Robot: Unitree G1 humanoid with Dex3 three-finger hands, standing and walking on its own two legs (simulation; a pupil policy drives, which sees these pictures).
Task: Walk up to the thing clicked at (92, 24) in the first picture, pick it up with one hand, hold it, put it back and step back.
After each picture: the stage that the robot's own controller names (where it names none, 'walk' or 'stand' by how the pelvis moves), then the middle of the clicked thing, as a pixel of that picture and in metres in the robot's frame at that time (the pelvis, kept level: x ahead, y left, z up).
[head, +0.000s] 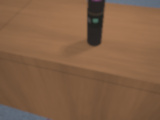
stand; (95, 19) +0.63 -0.02 +0.11
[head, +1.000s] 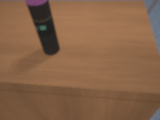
walk; (44, 25) +0.52 +0.18 +0.13
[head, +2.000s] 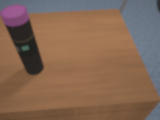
stand; (26, 44) +0.44 +0.22 +0.12
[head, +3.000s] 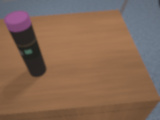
stand; (29, 48) +0.45 +0.21 +0.11
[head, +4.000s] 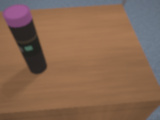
stand; (29, 44) +0.44 +0.21 +0.11
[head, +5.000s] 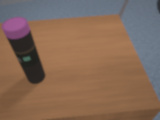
stand; (27, 55) +0.42 +0.21 +0.11
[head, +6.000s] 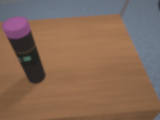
stand; (28, 54) +0.42 +0.21 +0.11
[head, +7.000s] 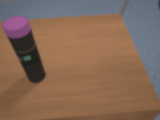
stand; (28, 54) +0.42 +0.21 +0.11
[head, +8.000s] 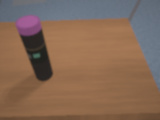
rise first; (37, 52) +0.43 +0.20 +0.11
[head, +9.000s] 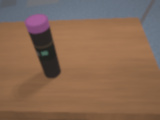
go down; (45, 50) +0.44 +0.19 +0.11
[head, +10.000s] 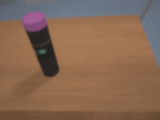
go down; (43, 48) +0.44 +0.19 +0.12
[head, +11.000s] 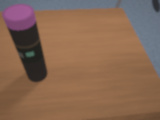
go down; (30, 49) +0.41 +0.17 +0.14
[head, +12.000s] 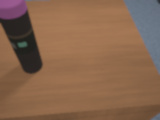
close in; (23, 40) +0.43 +0.18 +0.15
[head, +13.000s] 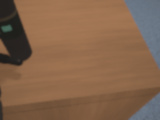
close; (8, 24) +0.46 +0.20 +0.17
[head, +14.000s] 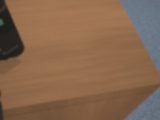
lift; out of the picture +0.48 +0.21 +0.18
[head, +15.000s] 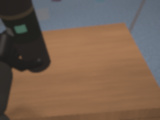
lift; (23, 26) +0.32 +0.14 +0.33
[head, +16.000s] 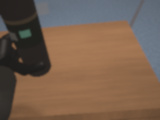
lift; (26, 31) +0.32 +0.14 +0.30
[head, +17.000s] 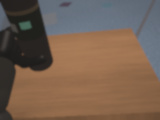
hold; (27, 23) +0.31 +0.14 +0.34
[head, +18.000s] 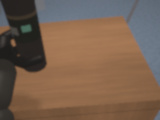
crouch; (25, 28) +0.37 +0.16 +0.28
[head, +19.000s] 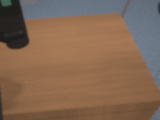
lower; (6, 3) +0.44 +0.20 +0.30
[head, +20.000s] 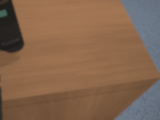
lower; (0, 11) +0.49 +0.20 +0.18
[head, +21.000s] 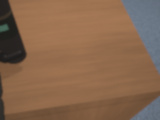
lower; (2, 25) +0.46 +0.21 +0.17
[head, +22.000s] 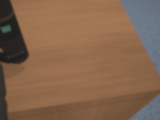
lower; (5, 26) +0.46 +0.20 +0.17
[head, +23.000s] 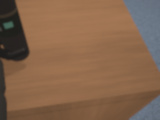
lower; (7, 22) +0.47 +0.20 +0.17
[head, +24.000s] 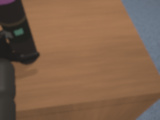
open; (17, 29) +0.46 +0.18 +0.16
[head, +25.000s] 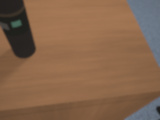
sink last; (13, 19) +0.46 +0.18 +0.17
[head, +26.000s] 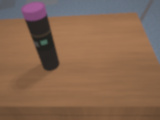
sink last; (43, 40) +0.46 +0.19 +0.15
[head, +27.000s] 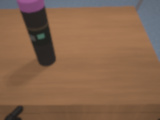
stand; (40, 34) +0.46 +0.18 +0.16
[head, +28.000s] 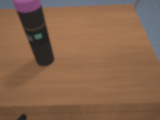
stand; (37, 34) +0.46 +0.18 +0.16
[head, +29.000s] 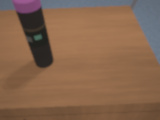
stand; (36, 35) +0.46 +0.18 +0.17
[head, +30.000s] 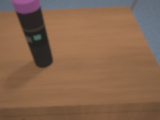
stand; (36, 35) +0.46 +0.18 +0.17
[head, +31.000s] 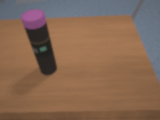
stand; (42, 46) +0.46 +0.18 +0.11
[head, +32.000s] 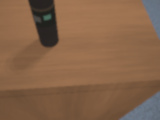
walk; (44, 14) +0.51 +0.14 +0.12
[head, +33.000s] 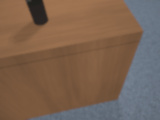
walk; out of the picture +0.68 +0.24 +0.13
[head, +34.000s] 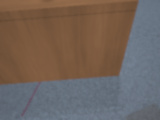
stand; out of the picture +1.04 +0.16 +0.13
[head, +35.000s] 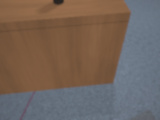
stand; out of the picture +1.01 +0.19 +0.11
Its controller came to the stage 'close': yes
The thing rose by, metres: 0.21
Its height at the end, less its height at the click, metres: +0.00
